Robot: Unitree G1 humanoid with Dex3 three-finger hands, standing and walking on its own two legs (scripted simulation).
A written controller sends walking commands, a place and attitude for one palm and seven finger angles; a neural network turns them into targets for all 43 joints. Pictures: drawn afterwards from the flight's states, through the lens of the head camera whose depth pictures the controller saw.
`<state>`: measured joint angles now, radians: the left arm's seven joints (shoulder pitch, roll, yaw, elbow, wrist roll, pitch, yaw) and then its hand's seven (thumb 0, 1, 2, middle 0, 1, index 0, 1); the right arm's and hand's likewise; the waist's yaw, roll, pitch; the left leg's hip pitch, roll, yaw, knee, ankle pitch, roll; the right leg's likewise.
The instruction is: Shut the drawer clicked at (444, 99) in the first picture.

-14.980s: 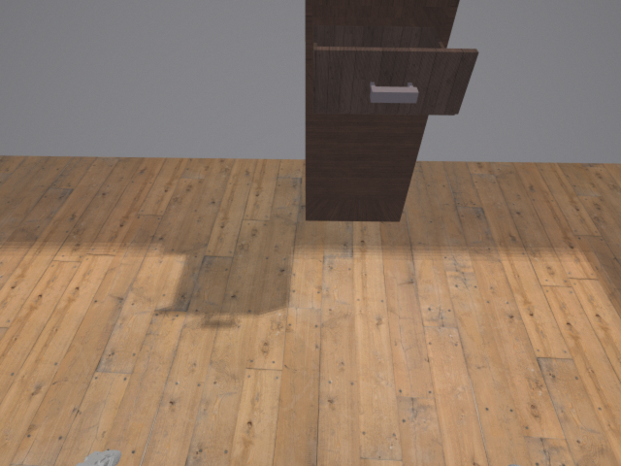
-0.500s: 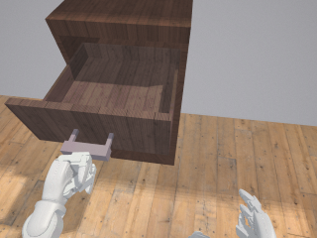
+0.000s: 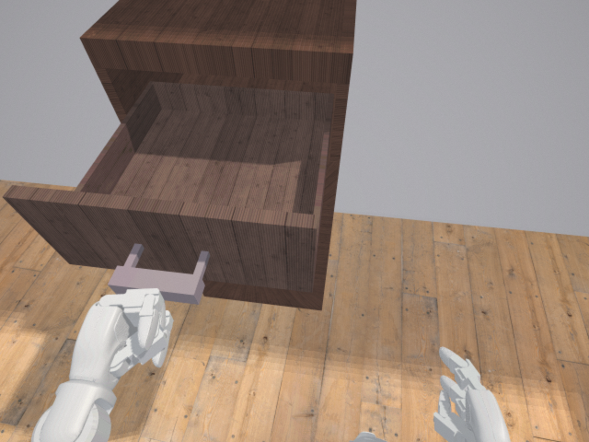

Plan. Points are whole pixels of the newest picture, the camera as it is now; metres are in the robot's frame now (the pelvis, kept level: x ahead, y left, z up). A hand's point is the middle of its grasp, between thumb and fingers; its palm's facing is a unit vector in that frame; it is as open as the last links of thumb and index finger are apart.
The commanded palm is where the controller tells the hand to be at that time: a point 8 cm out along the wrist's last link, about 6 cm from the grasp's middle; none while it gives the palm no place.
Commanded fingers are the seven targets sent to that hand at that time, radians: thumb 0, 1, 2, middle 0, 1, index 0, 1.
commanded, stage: push the drawer shut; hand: left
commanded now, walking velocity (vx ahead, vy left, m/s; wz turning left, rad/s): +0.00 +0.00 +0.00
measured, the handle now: (164, 269) +0.32 +0.19 +0.07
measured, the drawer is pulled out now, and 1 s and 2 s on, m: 0.29 0.20 0.07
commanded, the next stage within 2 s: none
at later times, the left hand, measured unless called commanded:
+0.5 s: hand (170, 304) +0.27 +0.17 +0.06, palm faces -0.07 -0.99 -0.07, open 2.9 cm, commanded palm +0.27 +0.22 +0.07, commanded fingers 0.00 0.90 0.90 -1.40 -1.60 -1.40 -1.60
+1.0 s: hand (184, 269) +0.32 +0.17 +0.06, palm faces -0.06 -1.00 -0.06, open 3.1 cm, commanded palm +0.32 +0.21 +0.07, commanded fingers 0.00 0.90 0.90 -1.40 -1.60 -1.40 -1.60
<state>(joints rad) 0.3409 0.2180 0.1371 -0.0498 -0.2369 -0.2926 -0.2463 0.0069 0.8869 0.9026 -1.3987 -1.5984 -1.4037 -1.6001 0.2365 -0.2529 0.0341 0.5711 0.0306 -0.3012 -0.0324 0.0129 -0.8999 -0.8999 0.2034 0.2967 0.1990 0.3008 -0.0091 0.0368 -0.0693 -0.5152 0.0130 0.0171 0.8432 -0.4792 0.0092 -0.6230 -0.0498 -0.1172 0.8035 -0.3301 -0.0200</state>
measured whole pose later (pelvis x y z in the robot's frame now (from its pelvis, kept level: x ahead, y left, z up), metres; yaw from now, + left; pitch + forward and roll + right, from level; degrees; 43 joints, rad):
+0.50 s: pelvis -0.01 +0.00 +0.00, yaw +1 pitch +9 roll +0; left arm 0.04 0.25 0.12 0.19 -0.22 -0.28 -0.26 -0.03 0.81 0.97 -1.40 -1.60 -1.40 -1.60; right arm 0.22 -0.26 0.05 0.63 0.04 -0.28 -0.06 0.01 -0.90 -0.90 0.20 0.30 0.20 0.30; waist 0.00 0.04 -0.04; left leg -0.54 0.00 0.00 0.85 -0.46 0.01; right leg -0.64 -0.07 -0.13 0.81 -0.31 -0.02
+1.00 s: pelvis -0.02 +0.00 +0.00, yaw +0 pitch +9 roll +0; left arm -0.19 0.26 0.16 0.45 -0.21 -0.32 -0.24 0.00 0.82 0.96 -1.40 -1.60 -1.40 -1.60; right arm 0.25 -0.28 0.04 0.65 0.04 -0.22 -0.05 0.01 -0.90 -0.90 0.20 0.30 0.20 0.30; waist -0.02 0.02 -0.03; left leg -0.53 0.00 0.02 0.81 -0.43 0.01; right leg -0.64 -0.06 -0.11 0.77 -0.29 -0.03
